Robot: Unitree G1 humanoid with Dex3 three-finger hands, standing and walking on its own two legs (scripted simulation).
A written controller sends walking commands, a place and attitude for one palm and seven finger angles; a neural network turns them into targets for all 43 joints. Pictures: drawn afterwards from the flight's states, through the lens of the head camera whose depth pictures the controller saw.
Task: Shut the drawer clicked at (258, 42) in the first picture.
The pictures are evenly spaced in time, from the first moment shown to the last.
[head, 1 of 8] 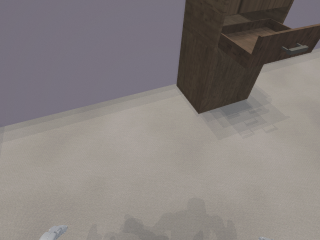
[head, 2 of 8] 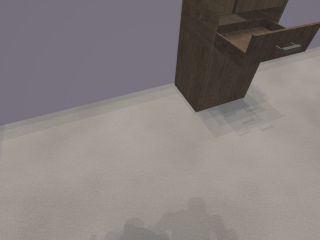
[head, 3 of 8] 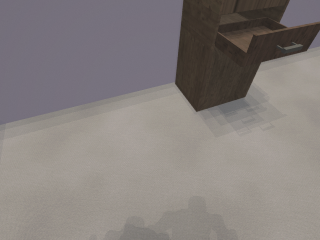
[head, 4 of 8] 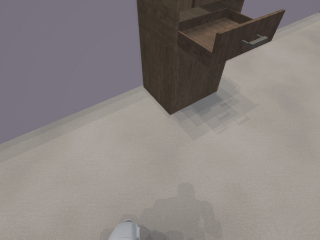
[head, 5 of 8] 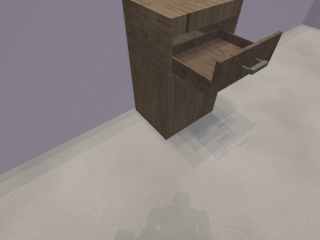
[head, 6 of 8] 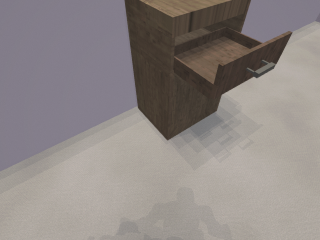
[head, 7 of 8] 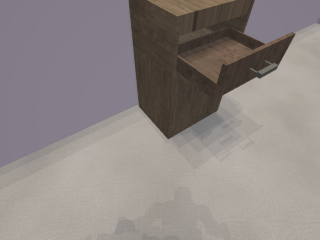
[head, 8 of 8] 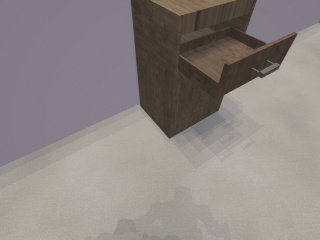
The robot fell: no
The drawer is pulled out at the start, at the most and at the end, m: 0.30 0.30 0.30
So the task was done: no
